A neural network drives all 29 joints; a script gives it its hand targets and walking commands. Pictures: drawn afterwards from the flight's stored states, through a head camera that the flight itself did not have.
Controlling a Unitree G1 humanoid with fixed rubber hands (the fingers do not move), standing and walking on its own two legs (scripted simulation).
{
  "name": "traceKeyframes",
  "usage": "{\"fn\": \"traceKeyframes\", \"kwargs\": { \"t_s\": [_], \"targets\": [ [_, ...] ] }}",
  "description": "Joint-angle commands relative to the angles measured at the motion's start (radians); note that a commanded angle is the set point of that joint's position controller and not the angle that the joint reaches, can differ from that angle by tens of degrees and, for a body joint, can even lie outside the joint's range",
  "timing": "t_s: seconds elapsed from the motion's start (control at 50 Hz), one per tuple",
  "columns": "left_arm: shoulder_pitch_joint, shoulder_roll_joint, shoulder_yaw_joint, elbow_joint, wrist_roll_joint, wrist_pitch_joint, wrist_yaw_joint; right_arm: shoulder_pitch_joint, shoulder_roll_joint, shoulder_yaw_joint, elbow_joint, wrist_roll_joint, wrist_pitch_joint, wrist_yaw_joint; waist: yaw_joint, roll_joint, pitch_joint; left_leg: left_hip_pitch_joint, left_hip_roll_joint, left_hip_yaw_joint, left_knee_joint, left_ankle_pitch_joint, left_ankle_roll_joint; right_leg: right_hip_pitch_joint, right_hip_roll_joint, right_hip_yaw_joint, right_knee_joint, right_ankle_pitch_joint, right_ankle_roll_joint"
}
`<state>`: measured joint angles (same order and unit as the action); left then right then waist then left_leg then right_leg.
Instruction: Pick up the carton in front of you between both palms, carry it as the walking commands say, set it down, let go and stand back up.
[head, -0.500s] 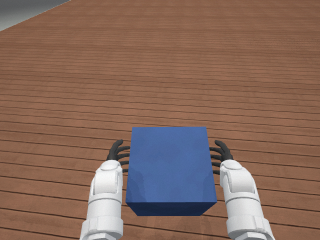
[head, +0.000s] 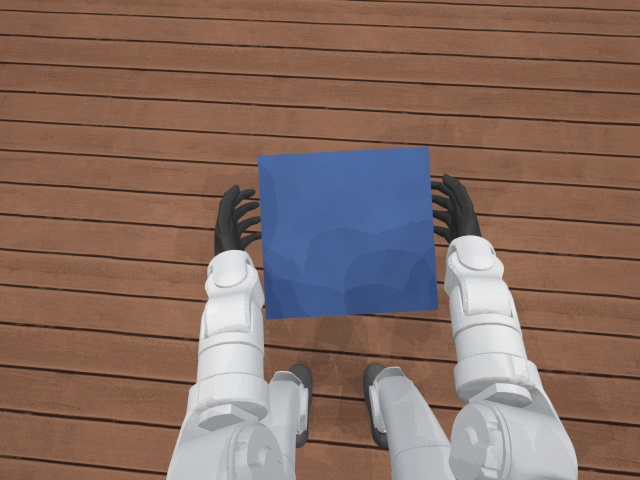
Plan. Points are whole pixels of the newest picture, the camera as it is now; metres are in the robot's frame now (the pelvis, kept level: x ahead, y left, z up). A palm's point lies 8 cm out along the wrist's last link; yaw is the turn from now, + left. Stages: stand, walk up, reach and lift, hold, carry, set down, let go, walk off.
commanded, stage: set down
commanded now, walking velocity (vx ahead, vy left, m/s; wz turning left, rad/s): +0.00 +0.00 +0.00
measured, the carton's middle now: (341, 235) +0.41 -0.01 -0.17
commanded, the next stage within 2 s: none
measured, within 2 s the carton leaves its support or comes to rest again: neither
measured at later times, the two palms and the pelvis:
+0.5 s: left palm (262, 238) +0.42 +0.12 -0.21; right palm (437, 222) +0.44 -0.17 -0.22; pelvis -0.02 -0.01 -0.13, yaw +1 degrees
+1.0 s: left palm (282, 242) +0.46 +0.10 -0.37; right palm (422, 224) +0.49 -0.19 -0.37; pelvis -0.05 -0.01 -0.25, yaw +3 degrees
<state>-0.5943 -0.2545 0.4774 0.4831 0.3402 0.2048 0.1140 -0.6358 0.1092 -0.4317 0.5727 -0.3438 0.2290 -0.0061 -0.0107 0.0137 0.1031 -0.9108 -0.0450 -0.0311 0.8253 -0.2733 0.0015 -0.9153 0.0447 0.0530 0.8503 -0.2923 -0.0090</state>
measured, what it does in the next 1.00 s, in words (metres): lowers itself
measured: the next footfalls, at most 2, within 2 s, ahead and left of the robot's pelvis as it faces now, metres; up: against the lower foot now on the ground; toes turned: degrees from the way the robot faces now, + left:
none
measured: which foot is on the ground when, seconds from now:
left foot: down 0.00-1.00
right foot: down 0.00-1.00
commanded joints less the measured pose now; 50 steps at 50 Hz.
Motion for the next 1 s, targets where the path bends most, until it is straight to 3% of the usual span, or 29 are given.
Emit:
{"fn": "traceKeyframes", "kwargs": {
  "t_s": [0.0,0.04,0.1,0.18,0.24,0.36,0.58,0.98],
  "targets": [
    [-0.584,-0.837,-0.659,0.016,-0.163,-0.073,-0.239,-0.592,0.839,0.623,-0.039,0.187,-0.102,0.248,-0.005,-0.039,-1.118,0.331,-0.091,-0.024,0.119,0.483,-0.034,0.314,0.079,0.015,0.095,0.532,0.020],
    [-0.608,-0.842,-0.698,-0.006,-0.186,-0.064,-0.236,-0.615,0.848,0.660,-0.060,0.209,-0.092,0.245,-0.001,-0.041,-1.211,0.259,-0.098,-0.016,0.170,0.460,-0.037,0.280,0.081,0.013,0.145,0.531,0.027],
    [-0.629,-0.857,-0.700,0.014,-0.188,-0.027,-0.245,-0.630,0.861,0.660,-0.034,0.213,-0.055,0.252,-0.001,-0.041,-1.202,0.129,-0.106,-0.005,0.221,0.343,-0.035,0.172,0.086,0.004,0.186,0.411,0.028],
    [-0.666,-0.862,-0.623,0.089,-0.162,0.038,-0.271,-0.660,0.868,0.589,0.058,0.183,0.009,0.276,-0.003,-0.044,-1.063,-0.063,-0.108,0.014,0.266,0.132,-0.030,0.008,0.089,-0.011,0.220,0.196,0.020],
    [-0.716,-0.858,-0.566,0.128,-0.150,0.070,-0.282,-0.698,0.861,0.533,0.113,0.163,0.039,0.286,-0.007,-0.046,-1.023,-0.168,-0.113,0.026,0.303,0.051,-0.031,-0.070,0.092,-0.018,0.254,0.117,0.018],
    [-0.828,-0.845,-0.525,0.151,-0.163,0.065,-0.269,-0.798,0.834,0.498,0.151,0.177,0.034,0.282,-0.011,-0.035,-1.100,-0.300,-0.127,0.041,0.421,0.060,-0.040,-0.174,0.100,-0.025,0.367,0.137,0.022],
    [-0.988,-0.795,-0.552,0.130,-0.234,0.045,-0.200,-0.956,0.760,0.558,0.142,0.258,0.019,0.239,-0.022,-0.052,-1.298,-0.444,-0.151,0.071,0.642,0.088,-0.060,-0.284,0.108,-0.046,0.581,0.193,0.038],
    [-1.296,-0.632,-0.455,0.161,-0.280,0.029,-0.127,-1.225,0.568,0.513,0.258,0.301,0.011,0.216,-0.028,-0.069,-1.234,-0.650,-0.158,0.120,0.934,0.001,-0.062,-0.503,0.093,-0.064,0.851,0.099,0.038]
  ]
}}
